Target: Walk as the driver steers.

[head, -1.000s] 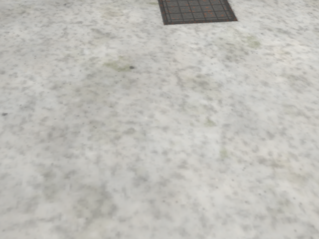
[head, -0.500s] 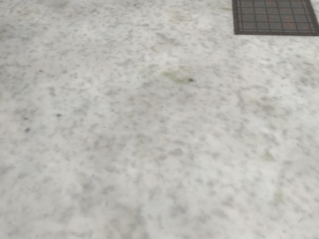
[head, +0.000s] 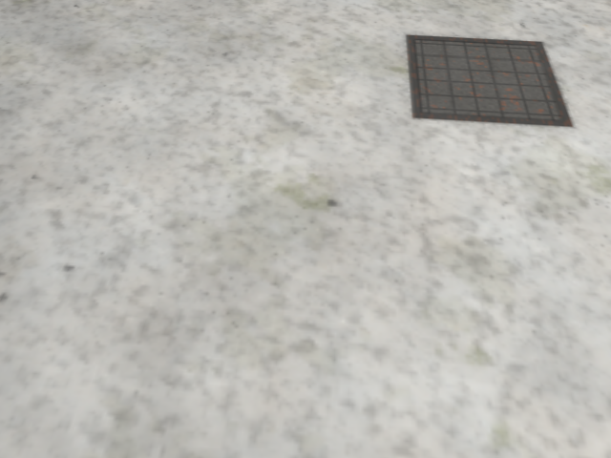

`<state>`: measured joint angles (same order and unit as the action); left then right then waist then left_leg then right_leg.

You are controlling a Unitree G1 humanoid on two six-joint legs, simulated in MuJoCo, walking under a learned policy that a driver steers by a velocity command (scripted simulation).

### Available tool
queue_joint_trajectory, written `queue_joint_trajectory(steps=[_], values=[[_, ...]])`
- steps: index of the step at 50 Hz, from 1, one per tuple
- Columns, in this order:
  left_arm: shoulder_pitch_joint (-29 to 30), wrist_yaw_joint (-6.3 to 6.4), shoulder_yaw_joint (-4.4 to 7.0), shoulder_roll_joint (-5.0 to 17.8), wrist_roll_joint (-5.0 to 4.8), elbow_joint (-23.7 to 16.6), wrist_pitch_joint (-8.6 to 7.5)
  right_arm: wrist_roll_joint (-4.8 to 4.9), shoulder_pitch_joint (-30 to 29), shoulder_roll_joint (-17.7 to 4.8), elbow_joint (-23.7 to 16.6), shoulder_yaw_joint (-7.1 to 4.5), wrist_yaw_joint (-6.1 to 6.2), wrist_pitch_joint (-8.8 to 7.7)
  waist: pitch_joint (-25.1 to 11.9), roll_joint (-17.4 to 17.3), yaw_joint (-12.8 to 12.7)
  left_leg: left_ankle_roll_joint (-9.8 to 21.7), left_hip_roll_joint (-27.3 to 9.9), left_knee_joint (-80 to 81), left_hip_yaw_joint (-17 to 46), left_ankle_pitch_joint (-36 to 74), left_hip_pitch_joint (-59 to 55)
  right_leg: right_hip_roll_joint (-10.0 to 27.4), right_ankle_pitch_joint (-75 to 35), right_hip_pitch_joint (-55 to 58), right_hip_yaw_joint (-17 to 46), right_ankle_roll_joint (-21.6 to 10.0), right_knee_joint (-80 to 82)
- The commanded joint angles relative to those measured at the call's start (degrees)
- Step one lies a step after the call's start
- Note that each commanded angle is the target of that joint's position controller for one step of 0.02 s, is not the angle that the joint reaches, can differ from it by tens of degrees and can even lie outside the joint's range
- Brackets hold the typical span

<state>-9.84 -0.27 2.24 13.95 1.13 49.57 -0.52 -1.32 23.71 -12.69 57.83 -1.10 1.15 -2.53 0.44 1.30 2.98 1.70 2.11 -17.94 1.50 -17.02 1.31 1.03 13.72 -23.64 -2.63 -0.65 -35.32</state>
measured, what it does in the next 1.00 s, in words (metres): steps on the spot: right foot, then left foot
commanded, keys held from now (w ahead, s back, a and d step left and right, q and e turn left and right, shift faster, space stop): no key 1.00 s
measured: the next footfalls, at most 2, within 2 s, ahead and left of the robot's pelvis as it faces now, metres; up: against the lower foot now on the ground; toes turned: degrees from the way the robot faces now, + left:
right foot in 0.04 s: +0.11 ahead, -0.10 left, +0.00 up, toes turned -2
left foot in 0.34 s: +0.09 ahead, +0.11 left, +0.00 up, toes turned +0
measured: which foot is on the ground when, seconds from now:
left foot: down 0.00-0.06, up 0.08-0.32, down 0.34-1.00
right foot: up 0.00-0.02, down 0.04-1.00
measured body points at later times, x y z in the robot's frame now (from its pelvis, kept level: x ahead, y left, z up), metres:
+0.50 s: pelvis +0.05 -0.01 +0.00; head +0.06 -0.01 +0.45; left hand +0.08 +0.22 -0.16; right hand +0.07 -0.24 -0.15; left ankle +0.05 +0.11 -0.74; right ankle +0.07 -0.10 -0.74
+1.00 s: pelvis +0.07 +0.00 +0.00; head +0.07 +0.01 +0.45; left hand +0.05 +0.22 -0.16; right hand +0.05 -0.21 -0.16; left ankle +0.05 +0.11 -0.74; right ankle +0.07 -0.10 -0.74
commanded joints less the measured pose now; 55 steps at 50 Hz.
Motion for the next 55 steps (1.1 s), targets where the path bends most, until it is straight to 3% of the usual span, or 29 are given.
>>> queue_joint_trajectory(steps=[1,2,3,4,5,6,7,8,11,15,16,18,19,21,25,34,55], values=[[-3.85,1.29,0.44,2.55,-0.28,-0.99,-1.38,0.68,0.65,-7.96,-0.74,-1.27,0.51,0.00,1.02,-7.78,-3.66,5.60,-11.53,-6.18,6.94,36.51,3.97,-2.53,-7.29,11.34,-1.50,-1.96,12.84],[-7.88,1.86,1.11,5.19,0.16,0.33,-2.11,0.89,0.86,-7.05,-0.85,-0.89,0.49,-0.43,-2.03,-5.04,-4.96,3.31,-9.63,-10.63,5.54,31.60,7.42,2.22,-15.00,20.76,3.21,-2.58,15.19],[-13.62,2.21,1.85,9.93,0.87,0.79,-2.77,0.88,1.48,-5.03,-2.56,-0.26,0.64,-0.76,-7.53,2.64,-5.81,1.42,-6.58,-19.90,2.75,12.55,13.86,14.58,-34.33,30.83,14.97,-4.29,13.22],[-13.43,2.02,2.10,11.61,-0.74,2.13,-1.88,2.22,6.52,-2.09,-0.33,0.10,0.80,0.41,-10.73,12.81,-4.63,0.42,-0.51,-26.29,-1.23,-13.32,16.13,21.35,-46.22,30.34,22.13,-13.25,13.43],[-12.46,1.48,1.08,7.35,-1.30,1.99,-1.82,1.14,3.62,-5.74,0.16,-0.72,1.25,1.61,-7.56,6.90,-4.69,0.34,-1.29,-31.35,0.50,-19.02,17.60,20.36,-39.57,26.51,22.28,-14.29,15.39],[-9.01,1.38,0.35,5.55,-1.18,1.59,-1.87,0.35,0.70,-4.86,0.03,-0.79,1.01,2.09,-3.22,5.17,-3.90,0.14,-1.64,-33.44,1.01,-17.77,18.94,17.98,-33.48,22.05,19.57,-13.42,17.32],[-5.60,1.64,-0.35,3.87,-0.66,1.02,-1.58,0.07,-0.44,-3.37,0.48,-0.54,0.71,2.49,-1.35,3.42,-2.52,-0.29,-2.82,-32.69,1.42,-14.72,18.19,15.59,-28.32,18.52,16.82,-11.78,19.25],[-3.87,2.14,-0.74,3.30,-0.49,0.93,-1.48,-0.10,-1.57,-2.83,0.56,-0.51,0.44,2.91,0.55,4.12,-1.62,-0.72,-3.71,-30.09,1.19,-11.97,16.92,13.93,-26.74,15.28,14.26,-10.66,20.78],[-3.44,2.48,-1.20,2.89,-0.16,2.46,-1.58,0.19,0.04,-1.30,2.67,0.02,0.58,3.54,-0.93,5.14,-0.58,-1.99,-2.70,-23.05,-0.70,-8.09,11.24,10.32,-27.87,12.89,9.06,-9.44,20.00],[-2.98,2.43,-1.18,3.62,-0.71,4.18,-0.73,0.40,-1.78,-0.96,4.12,0.35,1.04,4.12,-0.47,5.07,-0.52,-1.75,-2.42,-10.86,-2.30,2.70,5.27,8.84,-9.09,8.42,9.20,-8.28,19.91],[-2.88,2.32,-1.15,3.55,-0.90,4.49,-0.47,0.11,-2.56,-1.01,4.32,0.55,1.05,4.03,0.62,3.80,-0.40,-1.43,-2.98,-6.51,-1.58,7.97,2.81,8.04,-1.96,5.70,9.41,-6.63,20.24],[-4.05,1.98,-1.16,2.68,-0.78,4.98,-0.22,-0.79,-4.48,-3.53,3.51,0.58,1.12,3.15,2.97,0.95,-1.99,-0.55,-8.56,-2.00,5.03,10.46,1.50,5.78,7.58,2.06,9.58,-3.24,20.22],[-6.70,1.78,-1.25,0.53,-1.26,6.01,0.29,0.30,-5.96,-5.12,4.60,0.16,1.05,3.05,6.11,-6.29,-4.10,0.68,-8.14,-2.09,5.55,5.87,9.99,2.48,4.19,6.70,6.65,-2.52,20.45],[-7.87,2.05,-1.20,0.97,-0.65,8.00,0.33,0.72,-6.98,-2.14,4.85,0.74,0.89,2.35,5.79,-5.21,-3.63,0.25,-7.57,-0.20,5.01,6.11,12.63,3.03,-2.94,13.17,6.60,-2.49,17.66],[-8.39,2.12,-1.26,0.90,-0.58,9.79,-0.26,0.94,-6.47,-2.17,5.92,0.67,1.32,1.85,2.63,-3.37,-3.40,0.47,-7.37,-0.54,4.31,11.62,7.87,3.74,-7.82,14.42,6.63,-2.53,17.02],[-9.66,2.60,-1.72,-0.33,-0.56,13.12,0.04,0.89,-5.94,-1.33,7.45,0.80,1.48,1.98,3.19,-1.52,-3.22,0.95,-7.31,-0.14,3.93,11.89,7.61,3.84,-8.26,14.59,6.32,-1.92,17.03],[-11.50,2.96,-2.07,-2.06,-0.56,16.54,0.25,0.84,-2.97,0.79,8.99,1.21,1.65,1.85,4.32,-1.50,-3.39,1.21,-6.87,0.39,3.71,10.70,8.82,4.13,-7.66,14.39,6.34,-1.64,16.50]])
